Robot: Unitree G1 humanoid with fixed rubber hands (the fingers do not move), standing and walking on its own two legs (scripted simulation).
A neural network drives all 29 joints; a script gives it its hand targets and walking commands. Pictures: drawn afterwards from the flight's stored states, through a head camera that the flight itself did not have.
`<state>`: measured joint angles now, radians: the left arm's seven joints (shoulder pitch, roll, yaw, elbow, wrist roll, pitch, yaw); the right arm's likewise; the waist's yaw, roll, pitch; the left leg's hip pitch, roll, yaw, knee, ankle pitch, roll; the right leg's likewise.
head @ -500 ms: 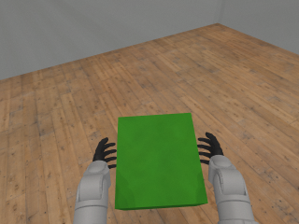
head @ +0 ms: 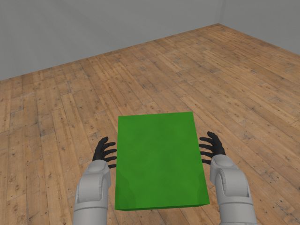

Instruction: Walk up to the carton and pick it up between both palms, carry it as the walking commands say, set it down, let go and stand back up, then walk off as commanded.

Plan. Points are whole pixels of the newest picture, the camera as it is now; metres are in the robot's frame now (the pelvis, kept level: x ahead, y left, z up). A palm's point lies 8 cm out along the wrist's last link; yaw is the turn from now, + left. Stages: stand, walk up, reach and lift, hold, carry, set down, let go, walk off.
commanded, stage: carry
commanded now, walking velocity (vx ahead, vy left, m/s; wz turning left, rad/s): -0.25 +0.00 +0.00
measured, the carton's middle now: (158, 161) +0.32 +0.00 -0.03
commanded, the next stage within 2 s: none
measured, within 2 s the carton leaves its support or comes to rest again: neither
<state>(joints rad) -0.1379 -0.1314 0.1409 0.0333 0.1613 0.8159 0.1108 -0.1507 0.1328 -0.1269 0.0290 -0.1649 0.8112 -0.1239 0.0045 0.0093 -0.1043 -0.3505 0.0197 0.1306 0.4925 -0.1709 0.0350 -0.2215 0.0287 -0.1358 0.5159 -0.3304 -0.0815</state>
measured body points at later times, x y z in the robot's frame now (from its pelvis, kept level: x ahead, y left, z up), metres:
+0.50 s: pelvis -0.07 +0.02 -0.01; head -0.07 +0.02 +0.44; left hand +0.19 +0.18 +0.07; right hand +0.20 -0.13 +0.08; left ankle +0.05 +0.10 -0.73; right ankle -0.03 -0.06 -0.73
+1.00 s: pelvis -0.12 +0.04 +0.00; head -0.15 +0.04 +0.45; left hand +0.13 +0.21 +0.09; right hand +0.15 -0.10 +0.09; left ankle -0.08 +0.14 -0.73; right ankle -0.03 -0.06 -0.73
